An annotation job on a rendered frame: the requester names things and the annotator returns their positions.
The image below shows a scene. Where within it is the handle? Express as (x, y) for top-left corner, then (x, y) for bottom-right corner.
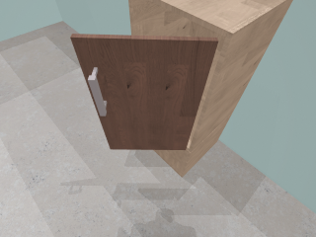
(88, 67), (107, 117)

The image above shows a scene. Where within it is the cupboard door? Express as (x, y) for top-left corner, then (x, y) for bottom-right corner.
(70, 34), (219, 150)

